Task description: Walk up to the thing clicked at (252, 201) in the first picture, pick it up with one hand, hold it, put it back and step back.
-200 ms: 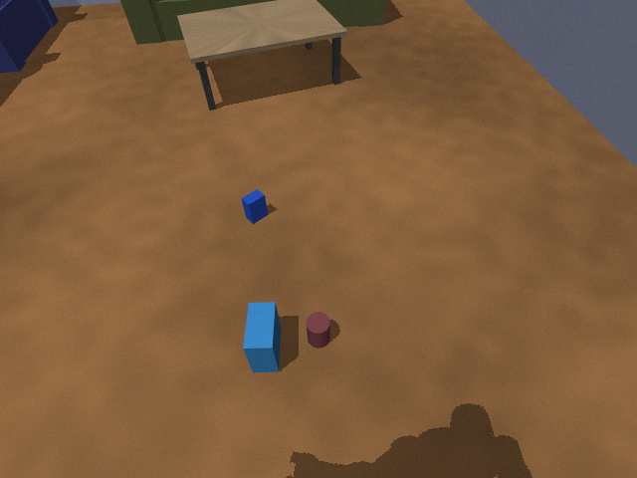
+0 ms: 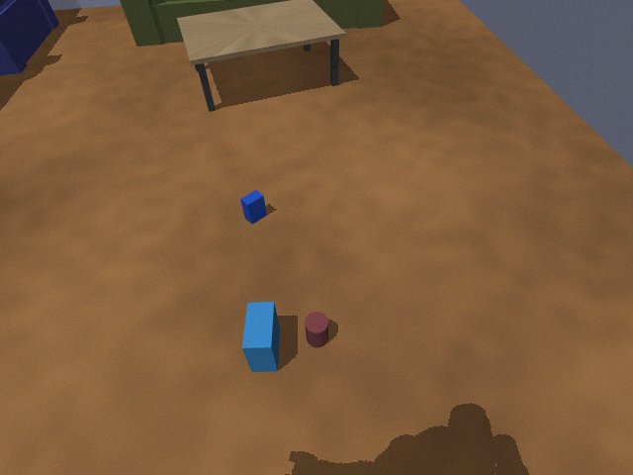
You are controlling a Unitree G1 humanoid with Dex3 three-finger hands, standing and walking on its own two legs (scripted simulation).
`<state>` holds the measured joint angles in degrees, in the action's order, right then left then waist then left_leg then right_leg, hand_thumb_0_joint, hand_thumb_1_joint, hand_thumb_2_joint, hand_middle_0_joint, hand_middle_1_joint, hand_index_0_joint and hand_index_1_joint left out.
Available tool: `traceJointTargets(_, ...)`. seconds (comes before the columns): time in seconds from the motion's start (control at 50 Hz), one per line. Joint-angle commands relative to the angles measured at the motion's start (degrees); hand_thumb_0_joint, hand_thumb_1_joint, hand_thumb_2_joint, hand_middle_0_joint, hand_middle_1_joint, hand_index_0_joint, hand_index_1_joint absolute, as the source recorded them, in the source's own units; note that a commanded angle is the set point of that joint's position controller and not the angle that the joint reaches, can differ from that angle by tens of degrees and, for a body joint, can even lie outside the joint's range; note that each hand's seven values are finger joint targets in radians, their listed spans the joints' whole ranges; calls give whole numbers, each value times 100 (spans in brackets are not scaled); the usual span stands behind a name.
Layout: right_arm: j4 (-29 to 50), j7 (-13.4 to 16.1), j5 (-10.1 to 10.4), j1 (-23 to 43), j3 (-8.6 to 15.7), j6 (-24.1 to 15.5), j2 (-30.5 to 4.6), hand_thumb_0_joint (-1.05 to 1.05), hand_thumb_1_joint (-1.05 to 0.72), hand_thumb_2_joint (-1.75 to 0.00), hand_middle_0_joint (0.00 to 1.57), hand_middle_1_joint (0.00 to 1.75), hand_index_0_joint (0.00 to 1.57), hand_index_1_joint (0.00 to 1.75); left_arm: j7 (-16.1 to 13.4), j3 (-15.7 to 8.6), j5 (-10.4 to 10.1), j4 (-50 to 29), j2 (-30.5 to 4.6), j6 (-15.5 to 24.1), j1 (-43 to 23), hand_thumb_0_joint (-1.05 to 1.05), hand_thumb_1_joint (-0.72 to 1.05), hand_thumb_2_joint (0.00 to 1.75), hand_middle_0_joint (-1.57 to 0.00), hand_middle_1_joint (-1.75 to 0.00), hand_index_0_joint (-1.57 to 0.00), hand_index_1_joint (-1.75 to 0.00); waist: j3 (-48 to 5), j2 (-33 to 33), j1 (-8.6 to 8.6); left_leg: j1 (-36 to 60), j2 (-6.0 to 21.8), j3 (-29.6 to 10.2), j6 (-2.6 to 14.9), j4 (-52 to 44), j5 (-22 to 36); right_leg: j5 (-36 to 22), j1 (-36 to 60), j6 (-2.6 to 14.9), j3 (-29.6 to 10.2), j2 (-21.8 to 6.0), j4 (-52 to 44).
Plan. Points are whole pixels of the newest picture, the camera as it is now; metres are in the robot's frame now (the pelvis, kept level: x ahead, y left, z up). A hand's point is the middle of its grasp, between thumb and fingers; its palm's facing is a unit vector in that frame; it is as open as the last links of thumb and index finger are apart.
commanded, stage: stand
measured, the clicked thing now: (254, 207) +1.27 +0.33 -0.72
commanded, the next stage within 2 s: walk up in 0.92 s
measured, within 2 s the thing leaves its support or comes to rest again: neither
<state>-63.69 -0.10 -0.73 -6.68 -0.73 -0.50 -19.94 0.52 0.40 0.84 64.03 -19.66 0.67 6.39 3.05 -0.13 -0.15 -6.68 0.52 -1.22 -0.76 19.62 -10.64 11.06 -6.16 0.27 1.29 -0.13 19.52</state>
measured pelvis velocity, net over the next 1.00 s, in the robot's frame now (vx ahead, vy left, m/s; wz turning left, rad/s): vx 0.00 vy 0.01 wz -0.08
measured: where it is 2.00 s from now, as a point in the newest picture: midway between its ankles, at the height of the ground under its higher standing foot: outside the picture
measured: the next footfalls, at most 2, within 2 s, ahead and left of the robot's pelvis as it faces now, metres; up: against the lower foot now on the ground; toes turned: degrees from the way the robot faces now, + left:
right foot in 1.56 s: -0.06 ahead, -0.07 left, +0.00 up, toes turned -33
left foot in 1.86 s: +0.14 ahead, +0.08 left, +0.00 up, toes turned -53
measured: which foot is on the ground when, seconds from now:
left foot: down 0.00-1.00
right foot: down 0.00-1.00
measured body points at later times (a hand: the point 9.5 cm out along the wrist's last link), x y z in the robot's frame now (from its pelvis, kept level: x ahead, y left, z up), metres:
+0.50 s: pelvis +0.00 +0.00 +0.00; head +0.01 +0.00 +0.45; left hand +0.08 +0.30 -0.13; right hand +0.08 -0.30 -0.13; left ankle +0.00 +0.13 -0.75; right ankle +0.00 -0.12 -0.75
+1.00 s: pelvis +0.00 +0.01 -0.01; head +0.03 +0.01 +0.44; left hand +0.08 +0.31 -0.14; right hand +0.09 -0.30 -0.13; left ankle +0.00 +0.13 -0.74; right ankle +0.00 -0.12 -0.75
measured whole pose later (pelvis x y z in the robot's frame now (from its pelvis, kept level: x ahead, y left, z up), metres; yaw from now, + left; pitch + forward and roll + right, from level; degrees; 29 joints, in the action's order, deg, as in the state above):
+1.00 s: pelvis +0.00 +0.01 -0.01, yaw -4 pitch -1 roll +0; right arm -59.6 -1.0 -0.9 -4.4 1.7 0.7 -21.7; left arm 0.5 -0.6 1.7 58.9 -19.7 0.0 10.0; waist 4.5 -1.2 1.3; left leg -10.8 0.8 0.4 0.3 28.2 -15.5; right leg 12.8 -10.3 0.0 -3.0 1.0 24.3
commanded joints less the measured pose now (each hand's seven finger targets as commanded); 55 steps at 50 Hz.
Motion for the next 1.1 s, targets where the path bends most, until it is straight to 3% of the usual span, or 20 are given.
traceJointTargets(0.0, 320, 74, 25, 236, 250, -138, -1174, 0, -90, -90, 20, 30, 20, 30, -102, -259, -44, -355, -1212, 133, -261, 0, 90, 90, -20, -30, -20, -30, -423, 23, 26, 28, 652, -491, 219, -283, 764, -707, 7, 153, -607, -724, -343)
traceJointTargets(0.12, 299, 70, 28, 249, 252, -144, -1177, 0, -90, -90, 20, 30, 20, 30, -94, -262, -28, -345, -1224, 120, -251, 0, 90, 90, -20, -30, -20, -30, -398, -30, 34, -22, 643, -509, 199, -356, 643, -581, 14, 159, -609, -719, -352)
traceJointTargets(0.24, 293, 66, 37, 251, 255, -151, -1194, 0, -90, -90, 20, 30, 20, 30, -101, -244, -39, -340, -1210, 147, -247, 0, 90, 90, -20, -30, -20, -30, -464, 24, 29, 75, 656, -500, 210, -291, 952, -889, 83, 142, -598, -736, -342)
traceJointTargets(0.34, 300, 66, 29, 223, 247, -138, -1169, 0, -90, -90, 20, 30, 20, 30, -111, -257, -39, -348, -1237, 145, -246, 0, 90, 90, -20, -30, -20, -30, -425, 51, 18, 38, 644, -474, 218, -307, 875, -902, 84, 133, -598, -750, -371)
traceJointTargets(0.5, 277, 71, 26, 210, 247, -136, -1180, 0, -90, -90, 20, 30, 20, 30, -101, -265, -32, -325, -1242, 116, -231, 0, 90, 90, -20, -30, -20, -30, -358, 10, 27, -31, 636, -508, 190, -399, 641, -544, 38, 135, -589, -719, -410)
traceJointTargets(0.88, 290, 78, 30, 190, 254, -145, -1219, 0, -90, -90, 20, 30, 20, 30, -114, -265, -28, -301, -1226, 118, -170, 0, 90, 90, -20, -30, -20, -30, -499, -10, 31, 109, 673, -505, 228, -310, 1088, -1010, 225, 128, -555, -767, -337)
traceJointTargets(0.9, 740, 26, -29, 556, 703, -91, -1870, 0, -90, -90, 20, 30, 20, 30, -115, -440, 62, -799, -1634, 9, 201, 0, 90, 90, -20, -30, -20, -30, -201, -18, 8, 361, 296, 279, 191, 793, 508, -1972, -785, 384, -1483, -770, 97)
traceJointTargets(0.94, 1020, -2, 32, 458, 685, -23, -1513, 0, -90, -90, 20, 30, 20, 30, -145, -560, 107, -1028, -1839, 31, 320, 0, 90, 90, -20, -30, -20, -30, -347, 592, 59, -609, 48, 107, 171, 1457, -181, -2332, -340, 867, -2285, -1186, 241)
traceJointTargets(0.98, 1317, -55, 5, 590, 697, 33, -1298, 0, -90, -90, 20, 30, 20, 30, -191, -679, 159, -1316, -1948, 64, 638, 0, 90, 90, -20, -30, -20, -30, -414, 1334, 247, -1564, -352, -300, 164, 2613, -2165, -2813, -4, 1509, -3395, -1717, 106)
traceJointTargets(1.0, 1410, -65, -12, 495, 721, 63, -1275, 0, -90, -90, 20, 30, 20, 30, -202, -679, 202, -1484, -1946, 78, 614, 0, 90, 90, -20, -30, -20, -30, -480, 1299, 151, -1644, -190, -622, 173, 2890, -2275, -2745, -33, 1630, -3506, -1764, 176)
traceJointTargets(1.02, 1463, -76, 0, 451, 747, 70, -1303, 0, -90, -90, 20, 30, 20, 30, -215, -671, 204, -1654, -1833, 89, 575, 0, 90, 90, -20, -30, -20, -30, -536, 1217, 111, -1707, -107, -666, 174, 2878, -2157, -2854, 10, 1557, -3301, -1557, 325)
traceJointTargets(1.04, 1517, -76, 6, 378, 772, 68, -1324, 0, -90, -90, 20, 30, 20, 30, -219, -648, 206, -1787, -1722, 82, 512, 0, 90, 90, -20, -30, -20, -30, -614, 1123, 33, -1736, -61, -597, 165, 2639, -1945, -2823, 76, 1346, -3077, -1317, 484)
traceJointTargets(1.08, 1610, -69, -37, 203, 820, 58, -1262, 0, -90, -90, 20, 30, 20, 30, -197, -632, 188, -1997, -1621, 24, 496, 0, 90, 90, -20, -30, -20, -30, -705, 916, -49, -1105, -220, -295, 170, 1871, -1473, -2608, -435, 1017, -2773, -848, 779)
